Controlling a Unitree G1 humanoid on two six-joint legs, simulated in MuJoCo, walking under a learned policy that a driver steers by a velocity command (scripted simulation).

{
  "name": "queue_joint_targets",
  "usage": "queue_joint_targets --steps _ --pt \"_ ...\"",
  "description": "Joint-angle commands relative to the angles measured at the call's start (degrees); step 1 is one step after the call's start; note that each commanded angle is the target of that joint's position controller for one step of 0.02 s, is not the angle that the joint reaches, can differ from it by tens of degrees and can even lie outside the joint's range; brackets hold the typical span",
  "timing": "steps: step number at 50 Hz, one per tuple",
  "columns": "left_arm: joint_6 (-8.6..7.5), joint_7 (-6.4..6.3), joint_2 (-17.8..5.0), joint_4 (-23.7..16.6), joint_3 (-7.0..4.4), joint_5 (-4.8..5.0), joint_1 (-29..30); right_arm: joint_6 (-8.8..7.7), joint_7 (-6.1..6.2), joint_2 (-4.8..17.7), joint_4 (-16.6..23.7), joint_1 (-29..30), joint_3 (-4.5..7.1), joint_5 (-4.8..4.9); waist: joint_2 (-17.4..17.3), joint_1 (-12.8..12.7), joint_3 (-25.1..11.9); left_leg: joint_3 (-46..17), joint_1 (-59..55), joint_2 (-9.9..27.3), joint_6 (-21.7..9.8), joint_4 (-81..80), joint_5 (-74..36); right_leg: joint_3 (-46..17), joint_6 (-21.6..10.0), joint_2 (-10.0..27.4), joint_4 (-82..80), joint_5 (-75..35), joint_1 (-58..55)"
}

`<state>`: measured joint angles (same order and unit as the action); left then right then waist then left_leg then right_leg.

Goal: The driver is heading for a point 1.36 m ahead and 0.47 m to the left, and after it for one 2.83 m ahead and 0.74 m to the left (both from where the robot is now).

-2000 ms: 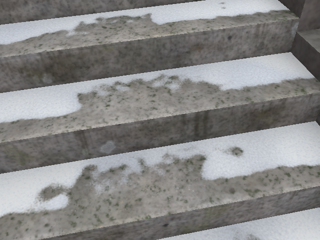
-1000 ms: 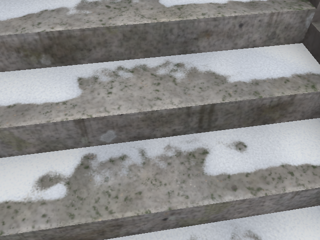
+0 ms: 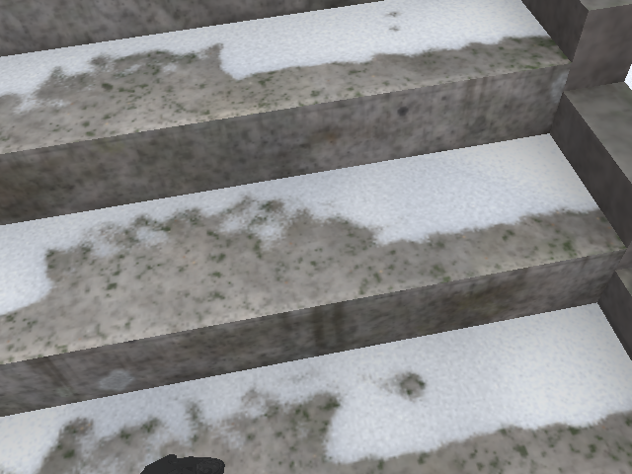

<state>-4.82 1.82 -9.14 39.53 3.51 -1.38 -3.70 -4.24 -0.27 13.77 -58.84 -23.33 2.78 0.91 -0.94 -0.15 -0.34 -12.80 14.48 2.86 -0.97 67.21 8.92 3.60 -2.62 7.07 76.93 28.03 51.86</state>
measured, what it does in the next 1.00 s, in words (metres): climbs, turning left: left foot 0.16 m higher, then right foot 0.16 m higher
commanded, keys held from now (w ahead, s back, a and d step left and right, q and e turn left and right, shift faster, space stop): w+q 1.00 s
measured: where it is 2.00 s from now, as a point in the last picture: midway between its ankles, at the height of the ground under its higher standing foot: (150, 125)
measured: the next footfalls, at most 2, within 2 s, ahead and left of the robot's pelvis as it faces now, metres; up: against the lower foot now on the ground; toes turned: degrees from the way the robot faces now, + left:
left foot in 0.52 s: +0.42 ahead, +0.03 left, +0.16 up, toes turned +19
right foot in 0.98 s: +0.77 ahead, -0.03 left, +0.32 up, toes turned +28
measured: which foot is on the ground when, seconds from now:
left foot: up 0.00-0.50, down 0.52-1.00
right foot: down 0.00-0.54, up 0.56-0.96, down 0.98-1.00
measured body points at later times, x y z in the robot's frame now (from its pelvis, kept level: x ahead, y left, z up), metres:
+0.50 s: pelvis +0.27 -0.05 +0.15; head +0.28 -0.06 +0.60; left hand +0.13 +0.14 +0.01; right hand +0.54 -0.13 +0.07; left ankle +0.39 +0.03 -0.43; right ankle +0.12 -0.12 -0.59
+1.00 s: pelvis +0.56 -0.01 +0.31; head +0.58 +0.02 +0.76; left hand +0.73 +0.23 +0.26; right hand +0.64 -0.22 +0.17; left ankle +0.40 +0.01 -0.43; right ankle +0.74 -0.05 -0.30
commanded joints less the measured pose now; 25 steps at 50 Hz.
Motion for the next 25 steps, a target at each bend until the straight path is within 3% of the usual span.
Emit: queue_joint_targets --steps 1,2,3,4,6,8,9,10,11,12,13,14,15,16,17,18,19,20,21,22,23,24,25 --pt "0.81 1.53 -9.80 10.14 -4.27 0.35 -16.05 -2.33 -2.06 -7.11 12.71 6.05 -2.44 -0.84 11.88 -0.67 -7.88 -1.01 32.58 -5.30 -6.49 44.14 -7.57 -44.84 -2.49 13.88 -57.15 27.47 -30.46" --pt "0.21 2.02 -4.03 12.75 -3.27 -1.02 -14.01 -2.07 -2.09 -6.25 14.73 10.34 -2.72 -0.17 8.52 0.97 -3.99 -0.62 36.64 -3.88 -8.48 46.25 -11.06 -34.55 -1.18 13.01 -52.09 18.48 -26.19" --pt "-0.17 2.04 0.03 14.23 -2.44 -1.76 -12.32 -1.36 -2.71 -5.55 14.68 9.52 -3.12 0.59 7.91 2.82 -2.60 -1.24 37.81 -3.63 -10.01 48.74 -12.74 -27.06 -0.25 10.99 -51.63 10.70 -25.05" --pt "-0.42 1.92 0.98 15.24 -2.39 -0.90 -12.55 -0.92 -3.04 -7.54 14.69 8.32 -4.27 0.50 6.73 4.39 -2.08 -2.41 41.78 -3.20 -11.12 50.61 -14.74 -20.75 2.55 10.63 -50.83 2.35 -27.34" --pt "-0.66 0.76 1.39 17.28 -2.42 -0.88 -15.08 0.61 -1.99 -8.53 12.85 7.12 -4.98 0.61 5.10 4.34 1.71 -1.99 49.61 -3.40 -10.84 50.74 -15.33 -11.17 3.02 10.71 -54.18 -4.49 -28.83" --pt "-0.38 -0.10 3.37 16.96 -1.08 -2.68 -12.29 2.00 -1.40 -6.11 12.59 7.09 -4.49 0.07 3.40 6.52 3.16 0.79 50.69 -3.84 -9.30 47.89 -18.67 -0.92 6.15 8.31 -55.03 -11.58 -23.34" --pt "-0.16 -0.33 2.96 17.58 -0.55 -4.08 -13.92 2.51 -1.12 -6.44 12.52 9.43 -4.51 0.08 3.81 5.20 3.19 4.53 53.78 -5.70 -7.91 55.74 -21.12 0.85 5.17 8.39 -55.89 -14.23 -23.10" --pt "0.40 -0.35 0.05 17.09 -0.89 -4.36 -13.53 2.73 -0.84 -7.46 13.77 9.65 -4.97 -0.06 4.85 6.18 3.47 5.71 56.91 -5.69 -6.91 56.86 -21.21 3.36 4.37 7.68 -57.06 -11.09 -22.83" --pt "0.90 -0.73 0.24 18.36 -0.24 -4.40 -15.99 2.95 -0.63 -7.98 14.55 12.79 -5.50 -0.35 5.70 4.84 4.37 7.39 62.03 -6.01 -6.56 63.25 -19.01 2.77 4.00 8.10 -57.89 -14.64 -25.18" --pt "1.27 -0.76 0.05 19.40 -0.22 -3.91 -18.14 2.89 -0.44 -8.85 15.96 15.51 -6.02 0.63 5.88 3.70 5.39 7.72 66.83 -5.90 -6.59 64.40 -16.14 4.51 4.71 7.71 -58.54 -17.78 -29.36" --pt "1.69 -1.03 -0.70 19.79 -0.32 -3.78 -20.62 2.77 -0.33 -8.37 17.81 19.18 -6.32 1.02 5.67 2.10 5.96 8.68 68.21 -5.04 -6.32 60.47 -14.21 6.07 4.18 7.35 -59.67 -19.27 -31.98" --pt "2.00 -1.48 -0.54 19.59 0.05 -2.38 -22.93 2.21 -0.93 -8.33 20.62 23.81 -7.35 1.00 4.51 1.12 7.05 10.87 67.69 -3.95 -6.16 50.12 -12.95 7.62 4.03 5.80 -62.19 -17.80 -30.19" --pt "1.81 -2.40 -0.88 19.80 0.11 -1.79 -26.56 1.96 -1.10 -7.50 22.23 27.88 -7.44 1.25 3.15 -1.24 7.30 13.52 67.75 -3.81 -5.71 46.02 -13.10 7.40 2.83 6.07 -63.86 -16.71 -31.26" --pt "1.54 -3.00 -2.53 20.08 -0.19 -1.91 -28.50 2.25 -1.09 -7.62 22.72 28.32 -7.58 0.89 4.22 -1.99 5.30 14.87 67.95 -3.29 -5.22 43.70 -13.56 6.85 2.17 6.72 -64.75 -16.58 -34.92" --pt "0.71 -4.20 -4.94 21.00 -1.11 -0.34 -30.92 2.68 -1.41 -8.76 23.41 31.08 -8.31 1.47 6.31 -2.87 5.03 18.36 67.61 -1.39 -4.47 38.68 -8.52 6.06 1.26 8.98 -70.37 -20.74 -37.20" --pt "0.45 -5.18 -6.71 21.70 -1.66 0.22 -33.14 2.62 -2.10 -8.33 24.88 33.20 -8.49 1.40 5.20 -3.52 4.82 19.02 68.74 0.12 -4.61 35.74 -6.43 5.30 1.36 9.62 -71.72 -24.31 -42.62" --pt "0.91 -5.97 -8.04 22.43 -2.32 -0.05 -35.68 2.48 -2.86 -7.84 25.53 36.28 -8.44 0.98 3.14 -4.82 3.83 20.57 70.97 0.70 -4.93 34.32 -3.76 6.73 1.15 9.35 -72.84 -26.93 -50.23" --pt "0.27 -6.27 -9.89 22.05 -2.87 0.32 -32.92 2.06 -3.94 -8.17 25.87 36.10 -8.19 1.01 5.67 -3.29 3.40 21.06 68.54 3.09 -6.08 30.95 -0.88 6.70 1.11 12.63 -73.45 -37.64 -54.02" --pt "0.75 -6.22 -9.75 21.97 -2.97 1.14 -31.60 1.76 -4.50 -8.09 25.05 33.89 -8.19 0.69 3.96 -2.03 -0.11 23.91 63.72 1.34 -7.66 30.60 1.92 10.90 1.86 11.09 -69.31 -56.31 -58.48" --pt "1.71 -6.16 -8.59 20.31 -1.79 0.06 -23.37 0.57 -4.96 -7.49 26.90 34.73 -8.10 1.32 4.63 3.23 -1.99 29.19 44.54 -3.49 -10.77 18.09 2.73 17.55 4.10 5.53 -64.46 -94.83 -46.78" --pt "1.15 -6.53 -12.44 20.50 -2.84 1.04 -28.71 0.28 -4.66 -6.42 27.22 34.28 -7.71 0.22 8.57 3.15 -7.58 33.76 28.15 -6.78 -11.11 11.63 5.84 14.08 0.85 8.24 -60.64 -117.32 -43.77" --pt "0.69 -6.98 -16.77 19.65 -4.01 1.63 -29.18 0.98 -3.97 -2.83 25.66 28.69 -5.79 -0.68 12.93 5.61 -10.71 33.56 22.76 -9.41 -11.34 7.22 14.17 11.62 -1.72 11.85 -54.57 -133.73 -50.48" --pt "1.37 -6.77 -17.08 18.08 -4.16 1.49 -25.09 1.85 -4.01 1.06 23.09 20.83 -3.85 -1.10 16.86 8.95 -13.86 30.24 20.03 -11.58 -12.53 -1.17 20.96 9.89 -2.65 12.94 -44.14 -139.11 -58.48"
